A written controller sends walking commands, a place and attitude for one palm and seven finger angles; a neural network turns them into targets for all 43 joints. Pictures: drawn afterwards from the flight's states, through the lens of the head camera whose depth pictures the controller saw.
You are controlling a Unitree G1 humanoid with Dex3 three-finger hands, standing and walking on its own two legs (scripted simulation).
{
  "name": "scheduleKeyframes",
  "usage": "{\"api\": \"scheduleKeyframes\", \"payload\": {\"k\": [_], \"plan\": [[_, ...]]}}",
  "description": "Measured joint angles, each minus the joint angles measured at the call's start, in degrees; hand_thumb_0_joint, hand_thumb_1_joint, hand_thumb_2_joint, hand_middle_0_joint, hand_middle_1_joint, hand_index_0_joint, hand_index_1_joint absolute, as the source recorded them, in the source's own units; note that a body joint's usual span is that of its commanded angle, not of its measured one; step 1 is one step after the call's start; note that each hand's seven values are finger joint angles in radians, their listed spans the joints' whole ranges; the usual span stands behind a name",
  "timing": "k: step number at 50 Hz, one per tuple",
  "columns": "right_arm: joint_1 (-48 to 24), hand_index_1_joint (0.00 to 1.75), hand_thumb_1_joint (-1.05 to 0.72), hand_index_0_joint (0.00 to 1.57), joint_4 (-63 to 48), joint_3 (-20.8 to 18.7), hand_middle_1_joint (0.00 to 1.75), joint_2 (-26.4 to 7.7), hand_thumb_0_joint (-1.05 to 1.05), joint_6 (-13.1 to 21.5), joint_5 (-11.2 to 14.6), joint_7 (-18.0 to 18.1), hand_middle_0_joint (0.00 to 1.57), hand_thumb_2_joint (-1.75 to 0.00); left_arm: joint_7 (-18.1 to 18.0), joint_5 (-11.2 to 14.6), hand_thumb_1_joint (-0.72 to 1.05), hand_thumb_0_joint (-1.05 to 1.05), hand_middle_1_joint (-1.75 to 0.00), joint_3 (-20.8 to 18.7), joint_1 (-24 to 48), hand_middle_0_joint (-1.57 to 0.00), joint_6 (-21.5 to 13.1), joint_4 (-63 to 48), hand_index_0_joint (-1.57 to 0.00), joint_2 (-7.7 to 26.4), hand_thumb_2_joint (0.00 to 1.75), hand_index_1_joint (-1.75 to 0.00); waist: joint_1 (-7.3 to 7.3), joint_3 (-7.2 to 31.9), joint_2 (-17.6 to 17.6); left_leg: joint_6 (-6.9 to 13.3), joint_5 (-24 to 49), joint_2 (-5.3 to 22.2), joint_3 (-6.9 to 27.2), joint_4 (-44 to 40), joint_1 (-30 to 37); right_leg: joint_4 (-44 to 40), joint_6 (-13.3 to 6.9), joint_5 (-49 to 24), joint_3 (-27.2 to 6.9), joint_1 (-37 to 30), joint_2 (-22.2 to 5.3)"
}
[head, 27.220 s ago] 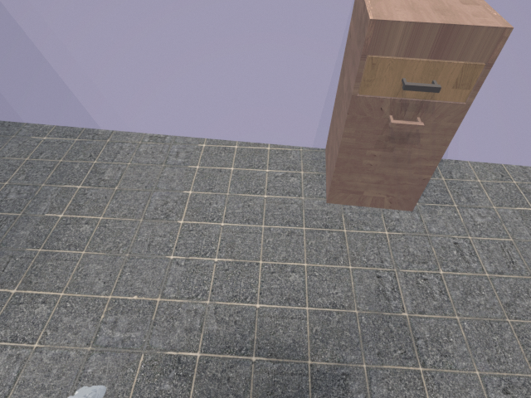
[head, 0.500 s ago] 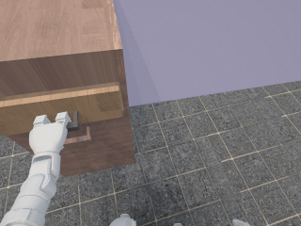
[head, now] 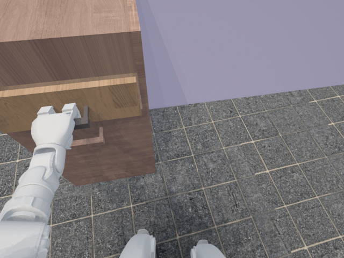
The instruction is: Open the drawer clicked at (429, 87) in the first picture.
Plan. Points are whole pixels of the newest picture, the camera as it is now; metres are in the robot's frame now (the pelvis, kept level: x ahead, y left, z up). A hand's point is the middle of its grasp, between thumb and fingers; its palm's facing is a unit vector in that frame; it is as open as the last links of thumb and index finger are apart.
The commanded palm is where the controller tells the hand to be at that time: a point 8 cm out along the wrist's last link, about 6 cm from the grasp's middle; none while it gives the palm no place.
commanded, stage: open the thumb to release the handle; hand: left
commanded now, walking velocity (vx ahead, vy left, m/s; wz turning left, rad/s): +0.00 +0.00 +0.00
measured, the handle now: (64, 118) +0.45 +0.29 +0.00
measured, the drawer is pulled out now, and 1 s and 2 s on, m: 0.03 0.03 0.03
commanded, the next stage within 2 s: lift the hand off the handle in 0.22 s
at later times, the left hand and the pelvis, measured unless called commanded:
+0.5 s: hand (68, 139) +0.40 +0.28 -0.03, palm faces -0.05 -0.03 -1.00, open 13.6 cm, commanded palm +0.39 +0.27 +0.03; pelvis -0.02 +0.00 +0.00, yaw +0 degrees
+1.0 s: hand (65, 135) +0.40 +0.28 -0.01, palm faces -0.04 -0.05 -1.00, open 13.5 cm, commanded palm +0.39 +0.27 +0.06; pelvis +0.01 +0.00 +0.02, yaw +0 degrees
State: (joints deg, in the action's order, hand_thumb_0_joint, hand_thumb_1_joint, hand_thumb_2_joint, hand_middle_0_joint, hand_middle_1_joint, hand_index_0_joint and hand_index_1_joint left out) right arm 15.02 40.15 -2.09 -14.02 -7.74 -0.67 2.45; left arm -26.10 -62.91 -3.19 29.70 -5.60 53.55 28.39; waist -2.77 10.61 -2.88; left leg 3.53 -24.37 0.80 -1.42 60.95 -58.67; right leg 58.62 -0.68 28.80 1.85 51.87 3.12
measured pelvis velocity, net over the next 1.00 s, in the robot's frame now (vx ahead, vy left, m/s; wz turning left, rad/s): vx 0.01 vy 0.00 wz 0.00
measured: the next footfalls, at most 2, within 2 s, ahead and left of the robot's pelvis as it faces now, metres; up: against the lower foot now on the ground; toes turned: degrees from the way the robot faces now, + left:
none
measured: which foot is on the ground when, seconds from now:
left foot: down 0.00-1.00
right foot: down 0.00-1.00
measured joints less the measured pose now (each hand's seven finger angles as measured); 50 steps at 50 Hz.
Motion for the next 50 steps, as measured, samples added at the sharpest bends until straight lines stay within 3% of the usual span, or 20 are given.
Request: {"api": "scheduleKeyframes", "payload": {"k": [10,17,20,27,50], "plan": [[2.1,0.30,-0.91,0.21,0.9,0.5,0.30,-0.4,0.01,0.8,0.5,0.2,0.20,-0.89,0.4,-0.4,-0.17,0.00,-1.28,-1.0,3.5,-0.36,-1.2,4.9,-0.37,2.7,0.44,-1.24,-1.75,-0.2,0.0,-0.5,1.5,0.6,0.6,0.5,-2.3,0.8,-0.6,-1.2,0.6,2.4,0.6],[3.2,0.30,-0.91,0.21,1.1,0.1,0.30,-0.9,0.01,1.8,0.6,0.3,0.20,-0.89,-0.1,0.0,-0.40,0.00,-1.27,-0.3,4.7,-0.36,-0.9,5.8,-0.37,3.4,0.34,-1.21,-2.21,-0.3,-0.1,-0.6,2.0,0.5,0.9,0.9,-3.5,1.3,-0.7,-1.6,1.0,3.6,0.6],[3.3,0.30,-0.91,0.21,1.3,-0.6,0.30,-0.6,0.01,2.1,0.7,-0.1,0.20,-0.89,-0.5,1.2,-0.44,0.00,-1.25,0.4,3.7,-0.34,0.4,3.8,-0.36,1.8,0.33,-1.21,-1.67,-0.4,0.0,-0.6,2.2,0.6,0.7,0.2,-2.6,0.6,-0.6,-1.9,0.7,2.8,0.6],[2.3,0.30,-0.91,0.21,1.4,0.2,0.30,-0.1,0.01,2.4,0.6,-0.2,0.20,-0.89,-1.2,0.3,-0.48,0.00,-1.22,1.2,4.3,-0.31,2.2,5.6,-0.34,0.3,0.31,-1.20,-1.90,-0.1,0.2,-0.3,2.2,0.3,0.4,-1.2,-1.1,-0.9,-0.3,-2.1,0.3,1.2,0.3],[0.9,0.30,-0.91,0.21,0.7,-0.5,0.30,0.6,0.01,1.6,0.3,-0.1,0.20,-0.89,-0.1,0.5,-0.48,0.00,-1.21,0.8,-1.4,-0.36,2.1,-1.4,-0.37,-1.9,0.31,-1.21,-0.53,-1.0,0.2,0.2,1.5,-0.2,-0.2,-5.0,5.4,-5.7,0.3,-2.1,-0.5,-5.5,0.0]]}}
